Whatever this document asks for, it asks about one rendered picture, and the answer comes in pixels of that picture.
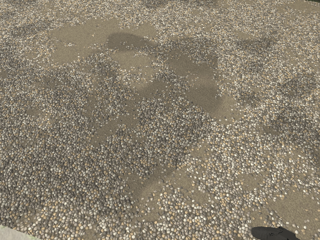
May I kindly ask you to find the right robot hand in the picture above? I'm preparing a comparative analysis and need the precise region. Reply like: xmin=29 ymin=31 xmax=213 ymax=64
xmin=251 ymin=226 xmax=300 ymax=240

